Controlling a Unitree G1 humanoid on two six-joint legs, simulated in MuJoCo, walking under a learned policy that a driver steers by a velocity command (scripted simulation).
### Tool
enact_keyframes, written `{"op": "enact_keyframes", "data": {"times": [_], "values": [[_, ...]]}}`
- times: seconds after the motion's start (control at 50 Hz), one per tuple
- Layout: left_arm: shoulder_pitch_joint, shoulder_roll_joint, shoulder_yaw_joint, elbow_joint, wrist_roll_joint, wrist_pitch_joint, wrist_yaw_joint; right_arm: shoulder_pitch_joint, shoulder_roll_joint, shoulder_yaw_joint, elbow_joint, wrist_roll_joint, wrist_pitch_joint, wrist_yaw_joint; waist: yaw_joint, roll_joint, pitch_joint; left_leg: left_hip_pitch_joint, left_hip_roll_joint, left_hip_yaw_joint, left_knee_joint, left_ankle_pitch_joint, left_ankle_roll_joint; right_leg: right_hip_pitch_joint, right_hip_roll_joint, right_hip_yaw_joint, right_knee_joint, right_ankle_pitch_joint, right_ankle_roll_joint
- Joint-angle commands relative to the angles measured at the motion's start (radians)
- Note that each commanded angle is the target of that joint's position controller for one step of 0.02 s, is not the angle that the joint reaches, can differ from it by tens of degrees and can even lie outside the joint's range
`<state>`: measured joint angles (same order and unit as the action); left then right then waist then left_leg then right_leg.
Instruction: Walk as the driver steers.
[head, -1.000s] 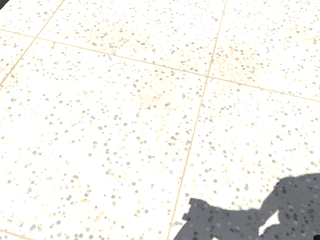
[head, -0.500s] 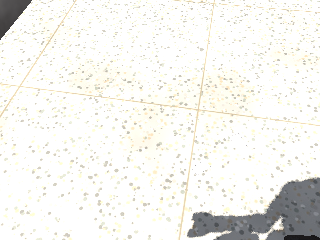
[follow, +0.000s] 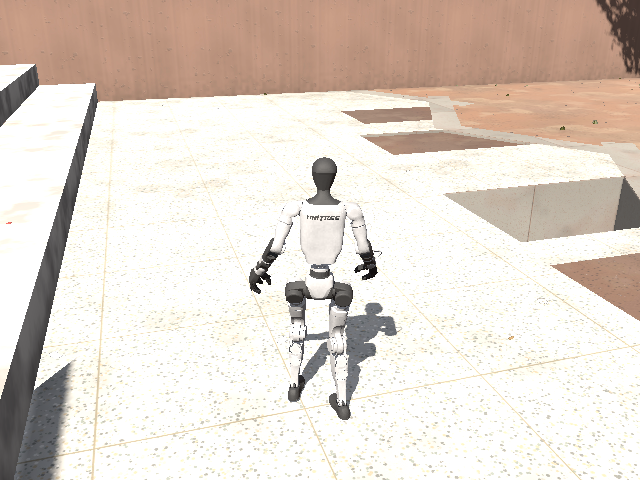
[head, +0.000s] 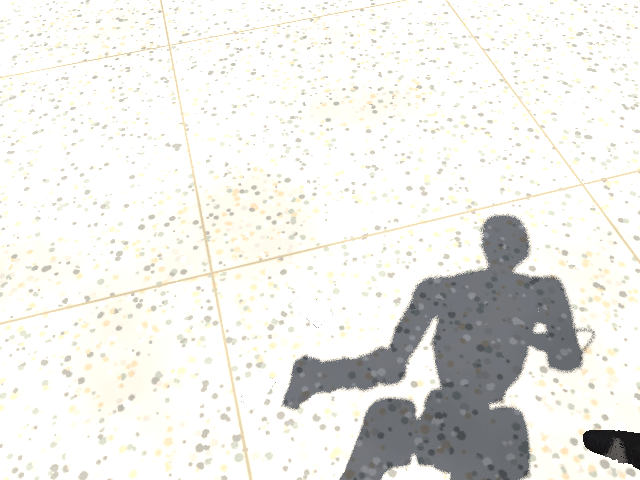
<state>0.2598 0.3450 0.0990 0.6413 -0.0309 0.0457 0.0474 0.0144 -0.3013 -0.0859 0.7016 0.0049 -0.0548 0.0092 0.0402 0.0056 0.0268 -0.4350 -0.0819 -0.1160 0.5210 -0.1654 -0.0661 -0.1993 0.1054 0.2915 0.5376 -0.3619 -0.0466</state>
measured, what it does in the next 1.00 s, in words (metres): walks ahead, turning left: left foot, then right foot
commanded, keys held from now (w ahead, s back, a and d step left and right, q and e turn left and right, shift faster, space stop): shift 0.02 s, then q+shift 0.04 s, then w+q+shift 0.78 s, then w+e+shift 0.06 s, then e+shift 0.10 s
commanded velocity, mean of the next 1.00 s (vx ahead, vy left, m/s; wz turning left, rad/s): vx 0.70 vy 0.00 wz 0.49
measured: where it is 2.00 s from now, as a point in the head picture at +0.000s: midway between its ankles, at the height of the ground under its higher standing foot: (180, 295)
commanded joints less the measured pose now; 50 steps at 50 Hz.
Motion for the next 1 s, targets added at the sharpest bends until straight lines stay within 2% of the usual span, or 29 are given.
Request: {"op": "enact_keyframes", "data": {"times": [0.02, 0.04, 0.06, 0.08, 0.12, 0.14, 0.2, 0.26, 0.28, 0.3, 0.32, 0.34, 0.36, 0.38, 0.4, 0.46, 0.58, 0.62, 0.66, 0.7, 0.72, 0.74, 0.76, 0.78, 0.8, 0.84, 0.9, 0.94, 1.0], "values": [[-0.063, 0.092, 0.014, -0.095, 0.008, -0.018, 0.004, 0.042, -0.136, -0.039, -0.056, -0.016, -0.028, -0.001, -0.055, -0.161, -0.162, 0.243, 0.086, -0.012, -0.169, 0.240, 0.064, 0.042, -0.142, 0.164, 0.081, 0.459, -0.039], [-0.005, 0.022, -0.010, -0.097, 0.041, -0.023, 0.003, 0.068, -0.178, -0.036, -0.069, -0.038, -0.025, -0.006, -0.030, 0.041, -0.253, 0.425, 0.279, -0.229, -0.149, 0.536, 0.152, -0.055, -0.045, 0.052, 0.289, 0.104, 0.005], [0.097, 0.018, -0.014, -0.105, 0.035, -0.021, 0.005, 0.085, -0.185, -0.032, -0.033, -0.057, -0.013, 0.000, 0.056, 0.305, -0.231, 0.475, 0.438, -0.544, -0.176, 0.610, 0.341, -0.243, 0.057, -0.010, 0.454, -0.378, 0.066], [0.169, 0.076, -0.006, -0.047, 0.039, -0.020, 0.003, 0.073, -0.079, -0.002, -0.030, -0.022, -0.019, 0.008, 0.059, 0.199, -0.217, 0.412, 0.431, -0.582, -0.207, 0.175, 0.369, -0.256, -0.040, 0.003, 0.515, -0.328, 0.096], [0.013, 0.124, 0.004, -0.052, 0.038, -0.030, -0.014, 0.167, -0.126, -0.012, 0.000, 0.022, -0.004, 0.017, -0.029, 0.142, -0.111, 0.395, 0.306, -0.488, -0.297, -0.467, 0.308, -0.396, -0.062, -0.154, 0.560, -0.220, 0.108], [-0.053, 0.125, 0.003, -0.074, 0.039, -0.045, -0.021, 0.168, -0.149, -0.015, -0.003, 0.031, 0.004, 0.009, -0.046, 0.152, -0.053, 0.338, 0.301, -0.503, -0.330, -0.515, 0.304, -0.417, -0.083, -0.170, 0.520, -0.172, 0.102], [-0.148, 0.041, -0.027, -0.094, 0.039, -0.113, -0.040, 0.220, -0.153, -0.014, -0.009, 0.025, 0.010, -0.024, -0.062, 0.137, -0.039, 0.237, 0.206, -0.410, -0.365, -0.369, 0.271, -0.244, -0.069, -0.213, 0.233, -0.119, 0.077], [-0.102, 0.012, -0.027, -0.057, 0.017, -0.155, -0.045, 0.178, -0.152, -0.018, -0.041, 0.032, 0.020, -0.035, -0.004, 0.157, -0.047, 0.126, 0.134, -0.351, -0.335, -0.307, 0.262, 0.009, -0.032, -0.242, -0.097, -0.002, 0.050], [0.002, 0.021, -0.035, -0.011, 0.082, -0.113, -0.048, 0.166, -0.206, -0.049, -0.006, -0.050, 0.046, -0.002, 0.045, 0.078, -0.045, 0.065, 0.064, -0.265, -0.229, -0.294, 0.228, 0.125, 0.008, -0.330, -0.198, 0.106, 0.042], [0.055, 0.040, -0.024, 0.003, 0.090, -0.100, -0.037, 0.154, -0.168, -0.048, -0.024, -0.037, 0.049, 0.006, 0.068, 0.044, -0.055, -0.151, 0.023, -0.233, -0.152, -0.307, 0.179, 0.355, -0.030, -0.305, -0.178, 0.157, 0.035], [0.154, 0.106, -0.011, 0.011, 0.084, -0.100, -0.022, 0.094, -0.101, -0.029, -0.066, -0.015, 0.039, 0.012, 0.134, -0.033, -0.085, -0.385, -0.020, -0.154, 0.011, -0.345, 0.121, 0.555, -0.203, -0.163, -0.207, 0.019, 0.009], [0.165, 0.217, 0.010, -0.013, 0.090, -0.098, -0.008, 0.071, 0.004, 0.004, -0.124, 0.009, 0.025, 0.018, 0.142, -0.255, -0.126, -0.513, -0.065, -0.014, 0.316, -0.375, 0.097, 0.541, -0.508, 0.217, -0.357, -0.360, -0.061], [0.088, 0.214, 0.021, -0.015, 0.104, -0.094, -0.003, 0.024, -0.055, 0.004, -0.150, -0.020, 0.024, 0.022, 0.102, -0.151, -0.050, -0.546, 0.081, 0.008, 0.461, -0.266, 0.092, 0.357, -0.600, 0.326, -0.363, -0.428, -0.136], [0.037, 0.131, -0.004, -0.021, 0.098, -0.102, -0.011, 0.038, -0.075, -0.002, -0.135, -0.026, 0.026, 0.030, 0.061, -0.081, -0.001, -0.540, 0.110, 0.002, 0.517, -0.204, 0.093, 0.303, -0.541, 0.250, -0.358, -0.386, -0.131], [0.022, 0.089, -0.018, -0.016, 0.087, -0.111, -0.020, 0.098, -0.077, -0.004, -0.109, -0.033, 0.031, 0.041, 0.029, -0.092, 0.014, -0.521, 0.119, 0.009, 0.546, -0.159, 0.085, 0.285, -0.477, 0.138, -0.368, -0.303, -0.102], [0.077, 0.080, -0.023, 0.026, 0.074, -0.128, -0.029, 0.119, -0.086, -0.006, -0.092, -0.045, 0.054, 0.079, 0.022, -0.119, 0.037, -0.527, 0.138, 0.069, 0.668, -0.088, 0.083, 0.270, -0.383, -0.109, -0.413, -0.094, -0.066], [0.120, 0.067, -0.023, 0.098, 0.075, -0.157, -0.042, -0.067, -0.063, 0.030, -0.173, -0.040, 0.062, 0.110, 0.022, -0.098, 0.137, -0.446, 0.176, 0.172, 0.461, 0.040, 0.128, 0.204, -0.346, -0.410, -0.476, 0.210, -0.034], [0.141, 0.082, -0.022, 0.125, 0.075, -0.156, -0.038, -0.110, -0.040, 0.048, -0.190, -0.040, 0.062, 0.113, 0.020, -0.082, 0.151, -0.324, 0.144, 0.257, 0.325, 0.012, 0.180, 0.202, -0.338, -0.497, -0.450, 0.497, -0.020], [0.166, 0.130, -0.015, 0.144, 0.074, -0.149, -0.032, -0.043, -0.053, 0.047, -0.172, -0.034, 0.063, 0.093, -0.033, -0.112, 0.059, -0.132, 0.037, 0.343, 0.288, -0.068, 0.236, 0.261, -0.349, -0.543, -0.262, 1.191, -0.012], [0.135, 0.201, 0.003, 0.130, 0.077, -0.121, -0.028, 0.299, -0.131, 0.009, -0.085, -0.024, 0.053, 0.069, -0.213, -0.155, -0.148, 0.259, -0.052, 0.321, 0.282, -0.181, 0.292, 0.196, -0.388, -0.533, 0.190, 1.450, -0.017], [0.107, 0.192, -0.002, 0.113, 0.079, -0.121, -0.032, 0.502, -0.200, -0.027, -0.014, -0.033, 0.051, 0.048, -0.308, -0.096, -0.246, 0.586, -0.046, 0.210, 0.186, -0.178, 0.318, -0.018, -0.355, -0.524, 0.515, 1.194, 0.009], [0.108, 0.040, -0.035, 0.054, 0.067, -0.130, -0.060, 0.405, -0.324, -0.064, -0.016, -0.020, 0.068, 0.027, -0.179, 0.254, -0.245, 0.843, 0.194, -0.266, -0.004, -0.432, 0.387, -0.481, -0.128, -0.506, 0.946, 0.016, 0.077], [0.058, 0.080, -0.043, -0.036, 0.065, -0.158, -0.063, 0.413, -0.388, -0.076, -0.071, -0.031, 0.073, 0.028, -0.188, 0.182, -0.418, 0.924, 0.352, -0.737, -0.192, -0.505, 0.503, -0.642, -0.069, -0.276, 1.127, -0.056, 0.073], [-0.074, 0.114, -0.040, -0.056, 0.068, -0.172, -0.065, 0.430, -0.341, -0.069, -0.045, -0.029, 0.074, 0.014, -0.218, 0.038, -0.316, 0.861, 0.333, -0.675, -0.232, -0.436, 0.468, -0.703, -0.134, -0.196, 1.087, 0.040, 0.058], [-0.050, 0.084, -0.054, -0.052, 0.060, -0.180, -0.060, 0.418, -0.293, -0.058, -0.013, -0.026, 0.063, 0.002, -0.151, -0.010, -0.150, 0.662, 0.316, -0.588, -0.252, -0.307, 0.440, -0.670, -0.180, -0.213, 0.979, 0.068, 0.056], [-0.012, 0.063, -0.067, -0.031, 0.101, -0.151, -0.055, 0.313, -0.224, -0.031, -0.016, -0.028, 0.035, -0.011, -0.044, -0.077, -0.030, 0.366, 0.198, -0.380, -0.250, -0.164, 0.392, -0.520, -0.236, -0.212, 0.820, 0.025, 0.068], [0.037, 0.036, -0.079, -0.008, 0.105, -0.095, -0.068, 0.304, -0.131, 0.011, -0.004, -0.020, -0.011, -0.002, 0.009, -0.028, 0.031, 0.162, 0.170, -0.242, -0.332, -0.089, 0.392, -0.446, -0.277, -0.260, 0.639, 0.019, 0.085], [-0.087, 0.008, -0.092, -0.049, 0.086, -0.099, -0.077, 0.319, -0.130, 0.016, 0.021, -0.019, -0.035, 0.006, -0.012, -0.017, 0.125, 0.117, 0.139, -0.110, -0.371, 0.376, 0.347, -0.449, -0.269, -0.326, 0.454, 0.184, 0.084], [-0.138, -0.047, -0.108, -0.032, 0.058, -0.116, -0.094, 0.364, -0.110, 0.027, 0.062, -0.001, -0.062, 0.017, -0.063, -0.017, 0.073, 0.193, 0.082, 0.077, -0.342, 0.775, 0.224, -0.298, -0.187, -0.425, 0.160, 0.518, 0.028]]}}
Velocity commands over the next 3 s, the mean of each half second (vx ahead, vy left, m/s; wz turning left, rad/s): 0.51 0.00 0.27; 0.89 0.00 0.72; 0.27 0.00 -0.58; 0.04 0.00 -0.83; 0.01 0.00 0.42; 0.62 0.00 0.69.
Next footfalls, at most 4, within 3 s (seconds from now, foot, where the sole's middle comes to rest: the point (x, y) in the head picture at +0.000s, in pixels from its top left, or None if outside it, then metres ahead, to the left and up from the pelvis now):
0.02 left None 0.12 0.12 -0.77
0.32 right None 0.13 -0.12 -0.77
0.72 left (252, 473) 0.46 0.22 -0.77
1.14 right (209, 288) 0.90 0.38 -0.77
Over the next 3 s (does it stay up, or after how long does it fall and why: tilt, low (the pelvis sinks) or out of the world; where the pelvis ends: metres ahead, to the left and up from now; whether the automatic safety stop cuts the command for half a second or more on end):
stays up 1.09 0.51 -0.01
